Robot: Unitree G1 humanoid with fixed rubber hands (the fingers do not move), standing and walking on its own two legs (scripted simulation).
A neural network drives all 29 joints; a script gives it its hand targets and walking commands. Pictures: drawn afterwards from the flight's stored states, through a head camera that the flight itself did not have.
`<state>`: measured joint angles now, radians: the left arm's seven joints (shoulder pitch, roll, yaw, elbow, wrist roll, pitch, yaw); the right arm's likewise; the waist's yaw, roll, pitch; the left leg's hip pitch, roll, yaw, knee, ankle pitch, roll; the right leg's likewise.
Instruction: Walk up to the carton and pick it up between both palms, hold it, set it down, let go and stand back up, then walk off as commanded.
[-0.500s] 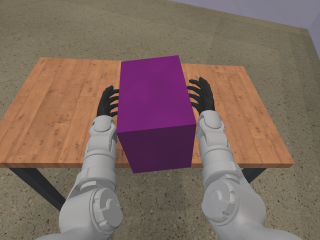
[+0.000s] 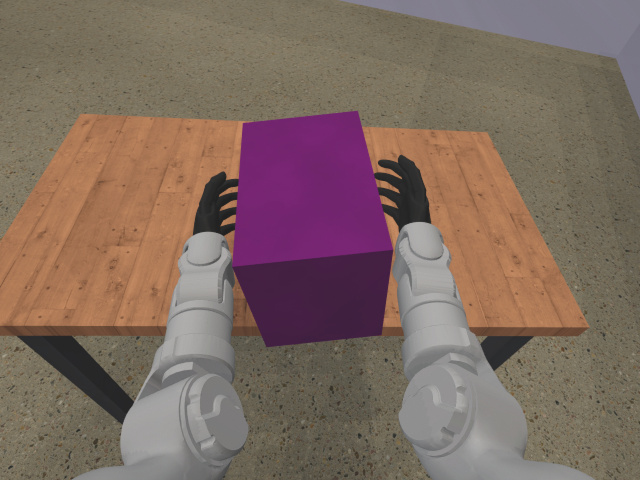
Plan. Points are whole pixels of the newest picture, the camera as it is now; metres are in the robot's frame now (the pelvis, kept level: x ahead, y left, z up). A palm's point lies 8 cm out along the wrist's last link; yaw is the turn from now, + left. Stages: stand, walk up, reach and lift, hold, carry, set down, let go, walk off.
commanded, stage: set down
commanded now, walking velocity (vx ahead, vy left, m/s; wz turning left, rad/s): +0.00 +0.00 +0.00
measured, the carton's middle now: (312, 229) +0.45 +0.00 +0.05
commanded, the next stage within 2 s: none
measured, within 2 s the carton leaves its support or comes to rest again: rests again in 0.54 s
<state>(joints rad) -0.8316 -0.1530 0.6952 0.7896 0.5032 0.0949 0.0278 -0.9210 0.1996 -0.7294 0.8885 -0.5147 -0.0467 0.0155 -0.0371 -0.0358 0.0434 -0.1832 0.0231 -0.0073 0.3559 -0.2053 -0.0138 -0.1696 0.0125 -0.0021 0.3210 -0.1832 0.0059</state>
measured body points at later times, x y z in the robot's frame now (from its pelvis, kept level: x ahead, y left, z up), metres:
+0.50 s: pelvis +0.00 +0.00 +0.00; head +0.04 +0.02 +0.45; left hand +0.43 +0.14 +0.08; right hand +0.43 -0.12 +0.11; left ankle -0.01 +0.13 -0.75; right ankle -0.01 -0.12 -0.75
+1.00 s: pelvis -0.01 +0.00 +0.00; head +0.07 +0.02 +0.44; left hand +0.45 +0.13 +0.07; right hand +0.44 -0.13 +0.06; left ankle -0.01 +0.13 -0.75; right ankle -0.01 -0.12 -0.75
